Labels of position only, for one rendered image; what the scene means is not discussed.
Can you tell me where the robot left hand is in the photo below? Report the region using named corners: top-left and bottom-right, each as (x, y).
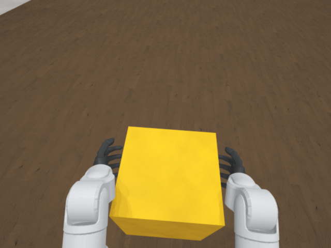
top-left (93, 138), bottom-right (123, 177)

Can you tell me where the robot right hand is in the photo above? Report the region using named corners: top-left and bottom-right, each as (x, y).
top-left (218, 147), bottom-right (246, 188)

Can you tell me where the robot right forearm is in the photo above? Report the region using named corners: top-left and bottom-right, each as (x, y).
top-left (224, 173), bottom-right (279, 248)

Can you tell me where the robot left forearm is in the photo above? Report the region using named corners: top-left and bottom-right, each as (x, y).
top-left (62, 164), bottom-right (115, 248)

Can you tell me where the carton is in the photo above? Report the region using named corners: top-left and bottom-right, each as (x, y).
top-left (109, 127), bottom-right (225, 241)

